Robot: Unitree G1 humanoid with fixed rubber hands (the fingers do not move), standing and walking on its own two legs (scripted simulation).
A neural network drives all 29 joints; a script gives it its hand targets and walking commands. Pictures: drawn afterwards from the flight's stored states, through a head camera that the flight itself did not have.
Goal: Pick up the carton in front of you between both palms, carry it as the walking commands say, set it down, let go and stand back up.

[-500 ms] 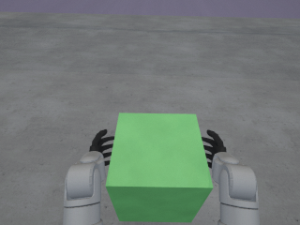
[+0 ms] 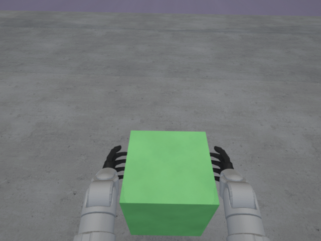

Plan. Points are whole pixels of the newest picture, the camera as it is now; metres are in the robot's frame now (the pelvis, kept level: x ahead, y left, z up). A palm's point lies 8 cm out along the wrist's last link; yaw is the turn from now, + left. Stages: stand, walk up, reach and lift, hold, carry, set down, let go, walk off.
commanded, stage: carry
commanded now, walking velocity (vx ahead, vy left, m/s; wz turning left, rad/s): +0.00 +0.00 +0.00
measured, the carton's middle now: (166, 185) +0.30 +0.00 -0.04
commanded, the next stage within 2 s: hold in 1.00 s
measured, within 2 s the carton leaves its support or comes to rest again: neither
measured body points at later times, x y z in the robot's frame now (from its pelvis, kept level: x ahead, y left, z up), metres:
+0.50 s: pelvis -0.02 +0.01 +0.00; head -0.04 +0.01 +0.45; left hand +0.28 +0.16 +0.04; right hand +0.28 -0.14 +0.04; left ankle -0.05 +0.10 -0.73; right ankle +0.01 -0.11 -0.73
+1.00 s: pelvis -0.03 +0.01 +0.00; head -0.05 +0.01 +0.45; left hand +0.27 +0.16 +0.04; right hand +0.27 -0.14 +0.04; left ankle -0.05 +0.10 -0.73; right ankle +0.01 -0.11 -0.73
